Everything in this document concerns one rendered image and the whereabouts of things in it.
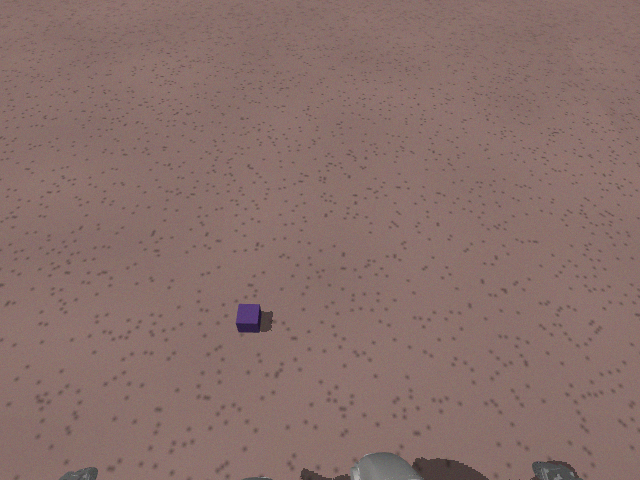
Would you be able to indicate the right robot hand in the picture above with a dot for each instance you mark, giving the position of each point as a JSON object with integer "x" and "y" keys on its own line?
{"x": 548, "y": 471}

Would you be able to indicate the cube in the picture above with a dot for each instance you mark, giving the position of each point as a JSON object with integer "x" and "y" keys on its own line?
{"x": 248, "y": 318}

